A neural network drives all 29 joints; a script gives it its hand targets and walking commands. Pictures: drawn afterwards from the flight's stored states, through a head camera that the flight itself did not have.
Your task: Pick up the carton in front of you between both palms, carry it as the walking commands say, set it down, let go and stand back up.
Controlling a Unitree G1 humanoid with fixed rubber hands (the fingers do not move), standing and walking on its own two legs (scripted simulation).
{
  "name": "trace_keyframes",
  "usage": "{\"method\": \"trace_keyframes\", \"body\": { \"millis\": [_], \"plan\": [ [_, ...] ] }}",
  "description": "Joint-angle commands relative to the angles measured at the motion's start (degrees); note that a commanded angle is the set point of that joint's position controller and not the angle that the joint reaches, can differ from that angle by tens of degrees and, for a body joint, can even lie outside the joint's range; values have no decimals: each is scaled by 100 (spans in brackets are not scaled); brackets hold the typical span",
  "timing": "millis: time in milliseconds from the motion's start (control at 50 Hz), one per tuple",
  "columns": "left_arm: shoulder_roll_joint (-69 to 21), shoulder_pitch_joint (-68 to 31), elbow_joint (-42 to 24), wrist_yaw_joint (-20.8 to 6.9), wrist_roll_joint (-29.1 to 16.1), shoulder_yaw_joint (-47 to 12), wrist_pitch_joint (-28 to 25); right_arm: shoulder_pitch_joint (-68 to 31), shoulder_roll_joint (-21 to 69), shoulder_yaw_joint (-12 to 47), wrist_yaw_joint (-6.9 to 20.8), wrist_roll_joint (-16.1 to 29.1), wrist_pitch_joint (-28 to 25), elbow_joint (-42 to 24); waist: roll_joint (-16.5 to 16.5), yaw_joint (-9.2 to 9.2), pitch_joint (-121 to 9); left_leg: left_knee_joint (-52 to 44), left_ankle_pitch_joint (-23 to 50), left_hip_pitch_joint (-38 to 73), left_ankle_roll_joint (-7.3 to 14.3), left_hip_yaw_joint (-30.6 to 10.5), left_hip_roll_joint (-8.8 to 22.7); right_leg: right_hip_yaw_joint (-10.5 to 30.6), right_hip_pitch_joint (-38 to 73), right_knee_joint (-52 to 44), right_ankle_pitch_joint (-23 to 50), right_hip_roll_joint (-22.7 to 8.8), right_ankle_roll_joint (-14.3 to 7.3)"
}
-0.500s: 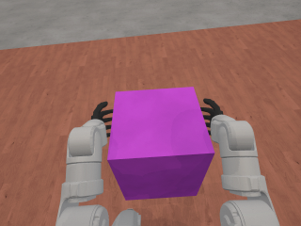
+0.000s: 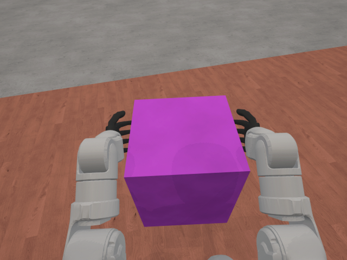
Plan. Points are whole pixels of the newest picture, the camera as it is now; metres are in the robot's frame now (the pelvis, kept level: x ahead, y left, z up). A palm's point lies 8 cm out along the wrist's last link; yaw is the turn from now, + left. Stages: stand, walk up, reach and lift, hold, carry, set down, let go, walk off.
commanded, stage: carry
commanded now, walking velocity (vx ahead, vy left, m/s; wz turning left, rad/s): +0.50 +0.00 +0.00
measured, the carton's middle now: (182, 164) +0.34 -0.02 +0.03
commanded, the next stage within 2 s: none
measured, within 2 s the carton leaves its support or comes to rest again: neither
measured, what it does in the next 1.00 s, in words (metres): goes down: right foot 0.03 m lower, then left foot 0.03 m lower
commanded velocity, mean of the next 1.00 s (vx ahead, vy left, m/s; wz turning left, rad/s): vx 0.50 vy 0.00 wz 0.00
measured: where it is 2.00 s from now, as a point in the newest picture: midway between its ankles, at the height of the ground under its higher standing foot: (171, 129)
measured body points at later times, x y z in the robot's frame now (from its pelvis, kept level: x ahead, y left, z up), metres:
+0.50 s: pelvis +0.33 -0.03 -0.03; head +0.37 -0.04 +0.42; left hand +0.67 +0.15 +0.04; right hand +0.70 -0.15 +0.04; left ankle +0.28 +0.10 -0.67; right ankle +0.36 -0.06 -0.76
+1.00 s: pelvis +0.66 +0.01 -0.07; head +0.68 +0.02 +0.38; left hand +1.03 +0.15 +0.03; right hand +1.01 -0.16 +0.03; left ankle +0.67 +0.06 -0.79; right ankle +0.63 -0.12 -0.70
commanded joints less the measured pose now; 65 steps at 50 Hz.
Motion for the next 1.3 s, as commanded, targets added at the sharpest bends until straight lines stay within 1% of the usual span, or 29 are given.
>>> {"method": "trace_keyframes", "body": {
  "millis": [0, 140, 220, 260, 280, 300, 320, 360, 380, 420, 460, 540, 560, 660, 720, 740, 760, 780, 800, 840, 860, 920, 1020, 1120, 1180, 1220, 1240, 1260, 1280],
  "plan": [
    [-6036, -3519, -425, -1168, -1943, -3589, -154, -4185, 6297, 3519, 1553, 2674, -252, -207, 719, 76, -1977, -900, 3534, 2324, 25, -1582, 1469, -305, -976, -1093, 986, -196, 141],
    [-6164, -4062, -1069, -1081, -2292, -3950, -218, -4251, 6085, 3487, 1447, 2549, -275, -652, 497, -215, -1912, -677, 4464, 2917, -278, -868, 936, -988, -662, -3294, 2570, 172, -19],
    [-5856, -3434, -425, -1168, -2079, -3730, -60, -3380, 5810, 3261, 1473, 2152, -203, 102, 838, 137, -2293, 765, 5510, 3118, -368, -630, 934, -1184, 990, -4714, 3071, 545, -295],
    [-6109, -3344, -276, -1302, -2045, -3581, -132, -3718, 5977, 3411, 1547, 2195, -252, 0, 275, 768, -2664, 2629, 3656, 1356, -689, -342, 723, -715, 3484, -5002, 4162, -130, -392],
    [-6010, -3221, 1, -1364, -1989, -3392, -157, -3744, 6161, 3425, 1567, 2172, -241, 250, -952, 868, -2815, 3947, -136, -795, -860, -438, 219, 746, 5154, -4058, 6668, -1348, -1049],
    [-6069, -3266, 114, -1390, -2094, -3446, -196, -3880, 6124, 3371, 1539, 2097, -275, 118, -1717, 828, -3337, 5507, -2517, -2382, -901, -801, -131, 2474, 6195, -3735, 6651, -2330, -1900],
    [-5938, -3319, 274, -1418, -2184, -3390, -187, -3755, 6051, 3265, 1517, 2032, -245, 406, -1434, 753, -3331, 5975, -2162, -2686, -616, -1198, 107, 2806, 5777, -3782, 5277, -2396, -2030],
    [-6529, -3783, -186, -1557, -2456, -3739, -354, -4133, 6455, 3382, 1431, 2157, -427, -15, -26, 554, -2862, 4738, -1368, -2325, -491, -1071, 560, 2138, 4368, -4559, 2422, -1899, -1592],
    [-6733, -4257, -522, -1617, -2666, -3933, -408, -4164, 6429, 3428, 1388, 2045, -517, -135, 304, 494, -2263, 4223, -1239, -2016, -505, -887, 677, 1658, 3445, -4825, 2610, -1714, -1384],
    [-6989, -4679, -1028, -1616, -3024, -4081, -527, -4557, 6453, 3658, 1276, 2196, -656, -923, -430, 484, -2399, 3795, -1082, -1661, -591, -682, 609, 1386, 3119, -4907, 2648, -1444, -1141],
    [-6729, -4388, -1139, -1562, -2974, -4023, -530, -3759, 6483, 3602, 1165, 2035, -646, -458, -789, 611, -2346, 3160, -662, -1837, -606, -530, 657, 1086, 3204, -4866, 3255, -1405, -1220],
    [-6457, -3686, -950, -1541, -2876, -3956, -468, -3713, 6283, 3847, 1027, 2037, -692, -838, -781, 716, -2595, 2292, 87, -2359, -579, -428, 592, 661, 4140, -4405, 4892, -1203, -990],
    [-6513, -3742, -1339, -1552, -2898, -4153, -497, -4019, 6335, 3888, 1010, 2070, -729, -1322, -400, 720, -2623, 1871, 499, -2295, -559, -286, 500, 520, 4212, -4285, 5280, -1092, -846],
    [-5913, -3080, -919, -1534, -2612, -4024, -328, -3623, 5698, 4034, 951, 1907, -529, -1263, -985, 1010, -2161, -185, 1353, -2075, -538, 355, 91, -146, 4908, -3858, 5584, -514, -645],
    [-5752, -2897, -388, -1551, -2399, -3959, -207, -3183, 5391, 3690, 1118, 1706, -357, -588, -624, 425, -2425, -1172, 2453, 582, -456, 398, -59, -387, 3679, -2263, 5814, -441, -338],
    [-5725, -3252, -584, -1556, -2486, -4015, -208, -3104, 5398, 3656, 1194, 1745, -325, -429, -296, 11, -2674, -1084, 3058, 1909, -347, -186, 635, -438, 2747, -1550, 4264, -341, -136],
    [-5832, -3406, -405, -1565, -2532, -3968, -163, -3099, 5176, 3460, 1247, 1635, -285, -327, 668, 10, -2907, -76, 5482, 3488, 163, -1193, 1700, -391, 940, -611, 720, 44, -68],
    [-5985, -3616, -403, -1574, -2689, -4061, -166, -3260, 5256, 3475, 1255, 1662, -296, -363, 1245, -151, -3456, 599, 6394, 4576, 825, -2765, 2574, -170, -393, 812, -1264, 598, 115],
    [-5880, -3691, -430, -1518, -2597, -3997, -150, -3548, 5218, 3449, 1253, 1710, -236, -321, 1363, -264, -3486, 330, 5218, 4606, 1121, -3532, 2746, 73, -1208, 1574, -1304, 465, 7],
    [-6032, -3535, 112, -1441, -2422, -3648, -102, -3971, 5684, 3544, 1325, 2045, -223, -304, 484, -34, -2744, -423, 1949, 3381, 810, -3239, 2298, 154, -1521, 1240, -725, 76, -210],
    [-6062, -3963, -658, -1394, -2463, -3610, -152, -4313, 6084, 3729, 1401, 2357, -263, -716, 81, -26, -2753, -497, 1999, 3075, 965, -3110, 2258, 146, -1305, 1012, -489, -59, -92],
    [-6273, -3961, -756, -1253, -2368, -3624, -195, -4807, 6379, 3817, 1514, 2806, -327, -811, 199, 169, -2459, -983, 1228, 1571, 710, -2552, 1925, -65, -519, 90, -37, -177, -110],
    [-6280, -3704, -866, -1112, -2276, -3812, -204, -4162, 6267, 3563, 1523, 2651, -305, -480, 684, -3, -2267, -527, 3717, 2468, 232, -1602, 1496, -426, -1088, -1409, 986, -198, 90],
    [-6089, -3664, -791, -1149, -2290, -3928, -158, -3965, 6006, 3526, 1466, 2459, -278, -390, 541, -293, -2057, -223, 4196, 2666, -105, -929, 987, -997, -503, -3582, 2503, 173, -20],
    [-6084, -3311, -357, -1263, -2205, -3790, -138, -3634, 6123, 3531, 1529, 2395, -301, 20, 697, 78, -2209, 556, 4534, 2392, -167, -509, 913, -1309, 895, -4364, 2874, 473, -277],
    [-6048, -3309, -31, -1358, -2069, -3566, -144, -3723, 6011, 3403, 1538, 2176, -302, 354, 151, 694, -2697, 2172, 2948, 1084, -534, -383, 767, -564, 3308, -4568, 3715, -275, -471],
    [-5856, -3329, 117, -1399, -2091, -3412, -178, -3653, 6097, 3319, 1550, 2154, -306, 625, -870, 761, -2924, 3545, -155, -616, -716, -401, 258, 948, 4709, -3847, 6500, -1450, -1004],
    [-5973, -3518, -47, -1403, -2208, -3509, -242, -3752, 6132, 3347, 1540, 2176, -361, 384, -1747, 771, -3341, 4811, -2454, -2166, -796, -672, -132, 2424, 5848, -3644, 6714, -2304, -1650],
    [-5917, -3690, -35, -1396, -2244, -3455, -262, -3766, 6261, 3253, 1528, 2160, -335, 585, -1573, 746, -3401, 5362, -2357, -2557, -654, -882, 80, 2925, 5625, -3899, 5180, -2404, -1852]
  ]
}}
